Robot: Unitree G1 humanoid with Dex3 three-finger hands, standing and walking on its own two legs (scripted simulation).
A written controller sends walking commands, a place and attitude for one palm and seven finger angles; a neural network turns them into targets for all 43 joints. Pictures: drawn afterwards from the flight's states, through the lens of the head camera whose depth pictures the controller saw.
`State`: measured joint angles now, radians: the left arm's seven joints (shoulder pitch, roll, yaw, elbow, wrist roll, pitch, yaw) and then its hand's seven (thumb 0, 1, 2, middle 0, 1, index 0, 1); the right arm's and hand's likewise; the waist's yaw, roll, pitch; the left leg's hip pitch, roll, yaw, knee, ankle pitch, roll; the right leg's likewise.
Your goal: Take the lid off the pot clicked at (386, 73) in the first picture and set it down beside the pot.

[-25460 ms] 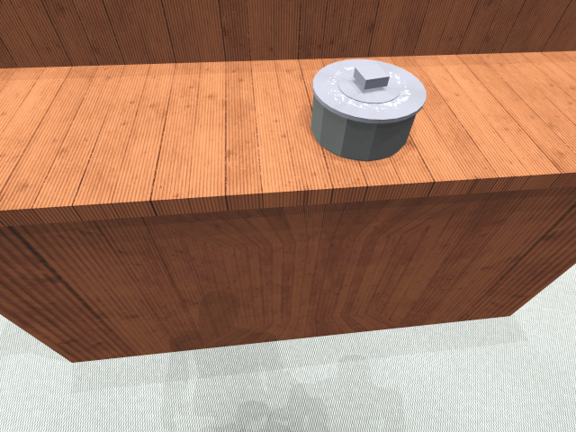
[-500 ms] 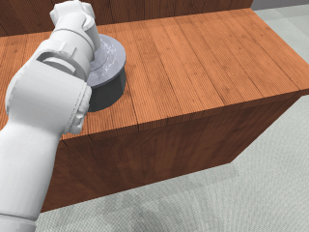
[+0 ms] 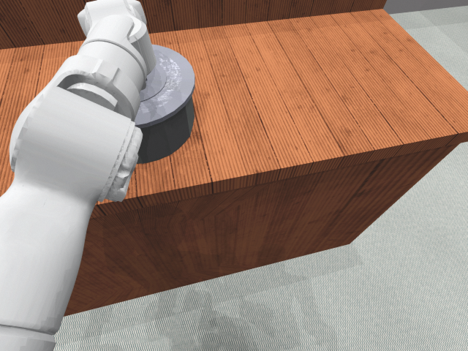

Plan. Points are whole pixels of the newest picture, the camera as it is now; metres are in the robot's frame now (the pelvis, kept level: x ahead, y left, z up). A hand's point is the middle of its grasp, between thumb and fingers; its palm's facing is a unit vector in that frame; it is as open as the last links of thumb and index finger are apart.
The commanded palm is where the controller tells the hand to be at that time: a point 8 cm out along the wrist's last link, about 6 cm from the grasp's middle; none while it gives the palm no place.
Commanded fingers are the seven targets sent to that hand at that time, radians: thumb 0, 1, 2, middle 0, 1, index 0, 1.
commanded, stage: close the fingers and squeeze the knob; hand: left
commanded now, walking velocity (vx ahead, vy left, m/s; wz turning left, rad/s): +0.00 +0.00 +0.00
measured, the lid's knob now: (128, 70) +0.55 +0.07 +0.17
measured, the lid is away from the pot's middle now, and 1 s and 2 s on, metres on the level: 0.01 0.00 0.01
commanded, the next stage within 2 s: lift the lid straight up in 1.42 s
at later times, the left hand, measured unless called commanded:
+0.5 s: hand (126, 63) +0.53 +0.07 +0.19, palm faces -0.40 -0.15 -0.90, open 9.1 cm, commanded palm +0.56 +0.07 +0.23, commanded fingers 0.00 0.20 0.85 -0.57 -1.07 -0.57 -1.07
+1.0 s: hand (121, 66) +0.53 +0.08 +0.19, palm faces -0.40 -0.14 -0.91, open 8.6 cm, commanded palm +0.56 +0.07 +0.23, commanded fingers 0.00 0.36 0.82 -0.65 -1.09 -0.63 -1.07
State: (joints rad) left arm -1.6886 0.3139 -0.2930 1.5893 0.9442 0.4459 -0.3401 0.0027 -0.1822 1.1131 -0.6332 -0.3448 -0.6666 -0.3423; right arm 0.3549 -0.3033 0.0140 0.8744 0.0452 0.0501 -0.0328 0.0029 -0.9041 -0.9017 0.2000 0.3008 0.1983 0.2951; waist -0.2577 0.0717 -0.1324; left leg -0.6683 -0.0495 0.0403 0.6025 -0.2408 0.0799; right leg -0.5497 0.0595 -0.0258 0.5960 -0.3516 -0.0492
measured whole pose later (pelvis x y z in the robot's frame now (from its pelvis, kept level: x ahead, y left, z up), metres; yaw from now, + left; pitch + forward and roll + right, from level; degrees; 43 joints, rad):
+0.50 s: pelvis +0.00 +0.00 +0.00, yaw +0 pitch +17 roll -1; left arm -1.64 0.35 -0.26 1.55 0.95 0.42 -0.36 0.00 0.06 0.86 -0.44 -1.00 -0.52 -1.01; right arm 0.37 -0.29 0.01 0.87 0.04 0.05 -0.03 0.00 -0.90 -0.90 0.20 0.30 0.20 0.30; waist -0.26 0.07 -0.14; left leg -0.66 -0.04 0.04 0.61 -0.25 0.08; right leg -0.53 0.07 -0.02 0.59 -0.35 -0.05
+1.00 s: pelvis +0.00 +0.00 +0.00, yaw +0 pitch +17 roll -1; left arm -1.65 0.33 -0.29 1.55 0.94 0.42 -0.36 0.00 0.16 0.73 -0.56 -1.05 -0.54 -1.02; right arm 0.35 -0.30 0.01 0.87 0.05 0.05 -0.03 0.00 -0.90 -0.90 0.20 0.30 0.20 0.30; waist -0.25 0.07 -0.14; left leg -0.66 -0.05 0.04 0.61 -0.24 0.08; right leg -0.54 0.06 -0.02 0.59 -0.35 -0.05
